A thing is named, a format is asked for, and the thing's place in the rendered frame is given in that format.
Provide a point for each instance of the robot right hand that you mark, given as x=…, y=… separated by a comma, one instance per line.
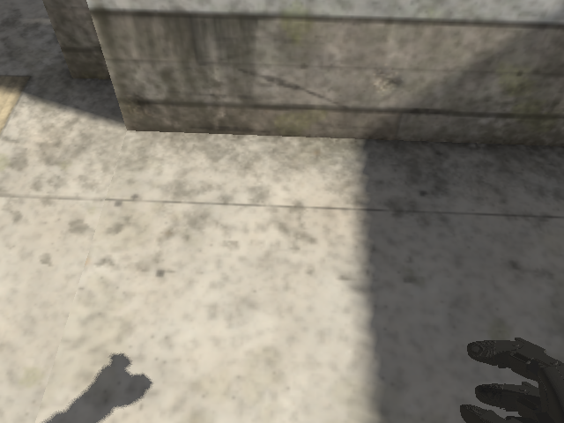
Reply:
x=544, y=404

